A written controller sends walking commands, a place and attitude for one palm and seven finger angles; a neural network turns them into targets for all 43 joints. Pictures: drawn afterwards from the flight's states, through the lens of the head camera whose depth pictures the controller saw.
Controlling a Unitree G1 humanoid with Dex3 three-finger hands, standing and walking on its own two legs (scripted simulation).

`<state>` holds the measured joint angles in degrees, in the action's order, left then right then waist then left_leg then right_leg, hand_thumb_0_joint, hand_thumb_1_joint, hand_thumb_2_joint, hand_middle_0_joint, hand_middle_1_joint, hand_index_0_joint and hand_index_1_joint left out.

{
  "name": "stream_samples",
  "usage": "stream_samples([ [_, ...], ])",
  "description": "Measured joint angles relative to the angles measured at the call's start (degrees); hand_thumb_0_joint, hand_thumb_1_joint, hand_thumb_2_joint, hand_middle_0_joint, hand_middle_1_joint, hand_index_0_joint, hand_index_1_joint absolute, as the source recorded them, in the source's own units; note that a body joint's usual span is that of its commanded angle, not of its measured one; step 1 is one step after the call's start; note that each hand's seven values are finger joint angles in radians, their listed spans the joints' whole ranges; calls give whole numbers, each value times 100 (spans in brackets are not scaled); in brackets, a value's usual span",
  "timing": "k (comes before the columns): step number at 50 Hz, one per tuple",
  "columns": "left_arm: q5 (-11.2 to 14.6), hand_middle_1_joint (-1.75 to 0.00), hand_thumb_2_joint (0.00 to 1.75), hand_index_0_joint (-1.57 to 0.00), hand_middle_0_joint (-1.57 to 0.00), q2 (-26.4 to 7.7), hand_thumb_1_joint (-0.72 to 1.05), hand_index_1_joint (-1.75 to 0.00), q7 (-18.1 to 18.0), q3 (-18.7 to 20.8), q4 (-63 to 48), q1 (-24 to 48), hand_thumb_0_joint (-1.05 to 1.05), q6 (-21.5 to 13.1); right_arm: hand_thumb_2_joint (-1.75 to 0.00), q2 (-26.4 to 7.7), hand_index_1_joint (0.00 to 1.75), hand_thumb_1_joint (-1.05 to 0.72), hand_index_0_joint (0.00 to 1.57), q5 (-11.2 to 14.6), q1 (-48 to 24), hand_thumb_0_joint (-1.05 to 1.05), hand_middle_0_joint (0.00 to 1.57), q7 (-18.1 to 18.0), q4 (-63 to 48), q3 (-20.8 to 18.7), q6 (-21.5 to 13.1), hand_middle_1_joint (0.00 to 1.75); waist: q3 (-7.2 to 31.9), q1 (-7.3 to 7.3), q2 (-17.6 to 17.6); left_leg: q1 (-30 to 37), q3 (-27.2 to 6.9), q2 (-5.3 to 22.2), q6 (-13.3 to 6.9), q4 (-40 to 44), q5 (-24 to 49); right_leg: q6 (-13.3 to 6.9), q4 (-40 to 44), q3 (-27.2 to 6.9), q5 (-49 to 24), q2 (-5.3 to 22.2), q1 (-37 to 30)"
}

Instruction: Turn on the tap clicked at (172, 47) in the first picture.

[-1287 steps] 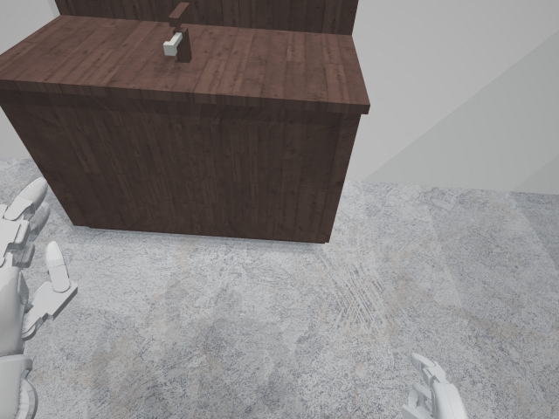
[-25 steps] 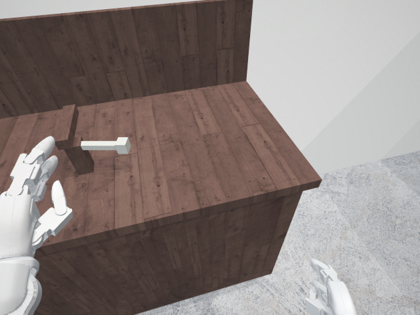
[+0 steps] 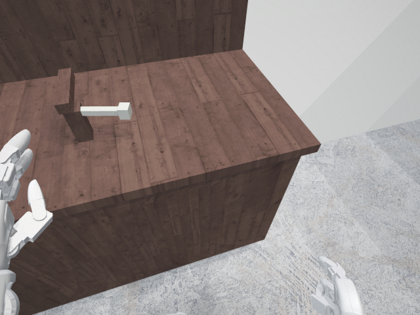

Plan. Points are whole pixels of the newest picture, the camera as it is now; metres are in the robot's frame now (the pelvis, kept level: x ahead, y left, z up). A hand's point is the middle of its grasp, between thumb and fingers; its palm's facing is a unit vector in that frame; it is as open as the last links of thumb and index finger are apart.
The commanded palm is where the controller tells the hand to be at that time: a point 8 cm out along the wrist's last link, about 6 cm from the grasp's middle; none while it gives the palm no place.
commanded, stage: step back with the hand held close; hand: left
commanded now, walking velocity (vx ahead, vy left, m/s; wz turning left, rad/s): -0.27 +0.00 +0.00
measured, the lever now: (124, 111) +0.51 +0.24 +0.09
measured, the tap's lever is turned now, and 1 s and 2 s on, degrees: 74 74 74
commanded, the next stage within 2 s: stop stepping back and stand still in 0.66 s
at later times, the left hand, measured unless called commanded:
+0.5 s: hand (30, 254) +0.16 +0.24 +0.16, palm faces +0.32 -0.88 -0.36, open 7.4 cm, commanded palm +0.10 +0.29 +0.19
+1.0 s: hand out of the picture -0.01 +0.22 +0.16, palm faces +0.39 -0.86 -0.33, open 7.4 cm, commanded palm -0.06 +0.26 +0.19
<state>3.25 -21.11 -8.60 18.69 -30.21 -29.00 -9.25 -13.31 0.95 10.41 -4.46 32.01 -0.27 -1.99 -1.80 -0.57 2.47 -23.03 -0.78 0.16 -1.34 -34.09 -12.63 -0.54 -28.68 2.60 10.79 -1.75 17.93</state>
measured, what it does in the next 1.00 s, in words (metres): walks backwards: right foot, then left foot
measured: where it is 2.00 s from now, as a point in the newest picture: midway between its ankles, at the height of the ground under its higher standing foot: outside the picture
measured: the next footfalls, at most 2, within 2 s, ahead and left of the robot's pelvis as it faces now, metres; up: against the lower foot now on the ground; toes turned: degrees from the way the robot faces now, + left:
right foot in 0.26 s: -0.03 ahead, -0.11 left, +0.00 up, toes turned +2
left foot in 0.44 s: +0.02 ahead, +0.10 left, +0.00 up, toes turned +1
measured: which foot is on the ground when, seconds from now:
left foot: down 0.00-0.32, up 0.34-0.42, down 0.44-0.82, up 0.84-1.00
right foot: down 0.00-0.08, up 0.10-0.24, down 0.26-0.50, up 0.52-0.80, down 0.82-1.00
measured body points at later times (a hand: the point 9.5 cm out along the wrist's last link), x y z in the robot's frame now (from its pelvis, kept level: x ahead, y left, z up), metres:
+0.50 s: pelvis -0.06 +0.01 +0.00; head -0.02 +0.04 +0.45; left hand +0.14 +0.28 +0.18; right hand +0.13 -0.22 -0.07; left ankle -0.02 +0.10 -0.73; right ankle -0.07 -0.11 -0.73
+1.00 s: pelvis -0.22 -0.02 +0.01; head -0.23 -0.01 +0.46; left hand -0.04 +0.26 +0.18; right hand -0.07 -0.26 -0.07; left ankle -0.24 +0.10 -0.67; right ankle -0.17 -0.13 -0.73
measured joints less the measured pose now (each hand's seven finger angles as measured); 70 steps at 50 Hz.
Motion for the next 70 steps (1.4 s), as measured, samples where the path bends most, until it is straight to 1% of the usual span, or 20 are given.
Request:
stream_samples([
  [9, -228, -30, 90, -21, -21, -26, 89, -30, -41, 63, 168, 281, 2, 80, -90, 239, 30, -90, 20, -100, 218, 2, 20, 0, 91, 86, -149, 30, 61, 73, -91, -121, -13, -94, -167, 315, 521, 134, -1137, -289, 837, -119, 168],
  [14, -150, -30, 90, -21, -21, 16, 90, -30, -30, 235, 34, 127, 2, 45, -90, 346, 30, -90, 21, -112, 135, 2, 20, 116, 148, 203, -223, 30, 202, -77, -171, -383, 95, -48, -78, 544, 799, -68, -26, -318, 903, -158, -529],
  [19, -73, -30, 90, -21, -21, 200, 90, -30, 68, -191, -84, 146, 2, 9, -90, 269, 30, -90, 21, -36, -138, 2, 20, 120, 322, 144, -161, 30, -17, -154, -53, -435, 68, 98, 123, -163, 278, -88, 153, -341, 541, -293, -513],
  [22, -56, -30, 90, -21, -21, 104, 89, -30, 142, -257, -190, 93, 2, -32, -90, 262, 30, -90, 21, -4, -91, 2, 20, 76, 261, 104, -69, 30, 143, -44, -247, -124, 91, 58, 139, -383, -13, -52, 31, -334, 593, -199, -370],
  [24, -41, -30, 90, -21, -21, -6, 89, -30, 152, -179, -222, 186, 2, -45, -90, 215, 30, -90, 21, 8, -157, 2, 20, 36, 174, 70, -35, 30, 112, 55, -342, 33, 133, -4, -77, 54, -184, 3, -115, -294, 606, -130, -218],
  [27, -30, -30, 90, -21, -21, -251, 89, -30, 102, 84, -213, 341, 2, 23, -90, 236, 30, -90, 21, -24, -393, 2, 20, 68, 73, 15, -44, 30, -143, 31, -561, 79, 311, -67, -162, 346, 188, 79, -687, -429, 929, -43, 152],
  [31, 14, -30, 90, -21, -21, -307, 89, -30, 86, 205, -339, 191, 2, 154, -90, 276, 30, -90, 20, -73, -449, 2, 20, 203, -52, 1, -253, 30, -299, 2, -510, 209, 410, 33, -138, 773, 598, 125, -1382, -507, 1380, -101, 455],
  [39, 16, -30, 90, -21, -21, -151, 90, -30, 32, 29, -391, -55, 2, 300, -90, 324, 30, -90, 21, -99, -126, 1, 20, 174, 32, 70, -334, 30, -40, -39, -214, -52, 257, 192, -19, 1127, 1210, 87, -639, -303, 1000, -53, -113],
  [41, -6, -30, 90, -21, -21, -150, 90, -30, 23, 58, -257, -17, 2, 296, -90, 322, 30, -90, 21, -92, -83, 1, 20, 159, 81, 60, -296, 30, 3, -71, -187, -325, 231, 192, 72, 836, 903, -23, 8, -204, 606, -33, -402],
  [42, -19, -30, 90, -21, -21, -68, 90, -30, 27, 10, -171, 23, 2, 299, -90, 284, 30, -90, 21, -76, -95, 1, 20, 157, 155, 35, -261, 30, -38, -76, -82, -503, 150, 219, 164, 384, 275, -65, 62, -139, 397, -86, -394],
  [44, -2, -30, 90, -21, -21, 68, 90, -30, 41, -106, -113, -5, 2, 334, -90, 234, 30, -90, 21, -33, -33, 1, 20, 146, 340, 23, -203, 30, 11, -125, -114, -912, -8, 8, 303, -1272, -622, -97, 88, -142, 212, -37, -317],
  [47, 9, -30, 90, -21, -21, 172, 89, -30, 72, -125, -63, -118, 2, 328, -90, 247, 30, -90, 21, 24, 171, 2, 20, 135, 469, 58, -172, 30, 217, -121, -449, -891, 111, -203, 312, -2652, -700, -81, 211, -289, 16, 162, -207],
  [50, -26, -30, 90, -21, -21, 157, 89, -30, 26, -125, 202, 68, 2, 284, -90, 214, 30, -90, 21, 11, 351, 2, 20, 77, 463, 45, -209, 30, 425, 79, -627, -200, 230, -56, 188, -2058, -833, -67, 229, -222, -107, 298, -44],
  [54, -43, -30, 90, -21, -21, 203, 89, -30, -50, -195, 295, 267, 2, 278, -90, -65, 30, -90, 21, -22, 471, 2, 20, -10, 380, -79, -355, 30, 563, 317, -440, 1178, 171, 214, -102, 192, -1327, -24, -132, -2, -63, 293, 368],
  [57, -51, -30, 90, -21, -21, 81, 89, -30, -78, -73, 210, 89, 2, 272, -90, -10, 30, -90, 20, -30, 446, 2, 20, -45, 393, -163, -437, 30, 406, 350, -546, 1356, 276, 128, 160, 434, -722, 39, -1289, -132, 920, 282, 724],
  [59, -79, -30, 90, -21, -21, -1, 89, -30, -68, 46, 177, -137, 2, 261, -90, 80, 30, -90, 20, -3, 582, 2, 20, -4, 427, -170, -558, 30, 493, 361, -487, 1454, 320, 153, 191, 520, -673, 67, -2112, -63, 1216, 174, 913],
  [62, -96, -30, 90, -21, -21, -52, 89, -30, -56, 132, 241, -126, 2, 147, -90, 144, 30, -90, 20, 14, 815, 2, 20, 59, 536, -120, -688, 30, 543, 340, -280, 1551, 193, 208, 233, 680, -568, 69, -1846, 149, 1142, 157, 708],
  [65, -90, -30, 90, -21, -21, -117, 89, -30, -65, 222, 393, 126, 2, 83, -90, 168, 30, -90, 20, -14, 870, 2, 20, 67, 581, 4, -610, 30, 411, 209, -156, 1348, 128, 251, 206, 130, -837, 19, -494, 200, 879, 133, 64],
  [67, -115, -30, 90, -21, -21, -11, 90, -30, -15, 174, 574, 413, 2, 76, -90, 140, 30, -90, 20, -14, 676, 2, 20, 90, 691, 5, -479, 30, 216, 113, -15, 840, 46, 286, 40, -1040, -1380, -225, -537, 282, 97, 57, 157],
  [70, -127, -30, 90, -21, -20, 320, 90, -30, 111, -39, 772, 663, 2, 162, -90, 128, 30, -90, 21, -44, 331, 2, 20, 151, 913, -35, -300, 30, 11, 48, 20, 136, 28, 164, 5, -2516, -1348, -394, -578, 320, 19, 23, 150],
])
